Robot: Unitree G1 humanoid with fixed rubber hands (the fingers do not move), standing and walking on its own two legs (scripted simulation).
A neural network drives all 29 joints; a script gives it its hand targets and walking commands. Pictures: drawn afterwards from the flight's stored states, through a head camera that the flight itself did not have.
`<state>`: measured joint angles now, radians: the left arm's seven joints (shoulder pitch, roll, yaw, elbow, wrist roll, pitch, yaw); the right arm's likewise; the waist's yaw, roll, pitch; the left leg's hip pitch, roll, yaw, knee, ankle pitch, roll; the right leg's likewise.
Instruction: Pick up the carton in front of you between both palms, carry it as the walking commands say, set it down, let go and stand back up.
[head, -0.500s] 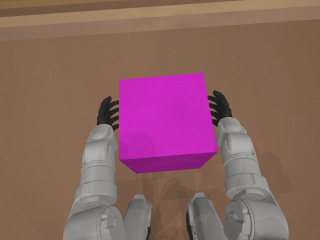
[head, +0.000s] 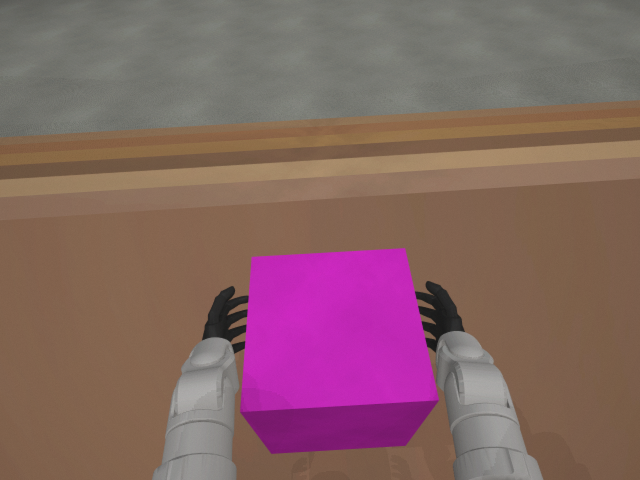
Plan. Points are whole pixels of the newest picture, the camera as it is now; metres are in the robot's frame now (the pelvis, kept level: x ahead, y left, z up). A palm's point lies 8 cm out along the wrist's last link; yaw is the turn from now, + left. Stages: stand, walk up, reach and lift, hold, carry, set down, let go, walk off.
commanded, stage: reach and lift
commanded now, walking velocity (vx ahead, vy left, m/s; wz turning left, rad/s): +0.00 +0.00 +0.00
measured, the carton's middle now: (333, 357) +0.32 +0.00 -0.07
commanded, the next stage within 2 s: hold in 1.12 s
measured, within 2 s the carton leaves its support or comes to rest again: neither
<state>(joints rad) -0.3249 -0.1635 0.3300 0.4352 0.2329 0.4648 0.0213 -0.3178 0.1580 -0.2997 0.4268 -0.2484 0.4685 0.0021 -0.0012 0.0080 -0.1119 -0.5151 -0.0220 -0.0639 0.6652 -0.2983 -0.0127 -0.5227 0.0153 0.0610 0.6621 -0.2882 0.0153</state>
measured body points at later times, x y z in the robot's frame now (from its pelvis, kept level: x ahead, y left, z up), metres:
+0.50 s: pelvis -0.01 +0.00 +0.02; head -0.03 +0.00 +0.47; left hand +0.31 +0.15 +0.04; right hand +0.30 -0.15 +0.04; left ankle +0.02 +0.13 -0.72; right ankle +0.02 -0.13 -0.72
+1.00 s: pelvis +0.01 +0.00 +0.03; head -0.01 +0.00 +0.47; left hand +0.31 +0.15 +0.05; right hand +0.31 -0.15 +0.05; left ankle +0.02 +0.13 -0.72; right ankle +0.02 -0.13 -0.72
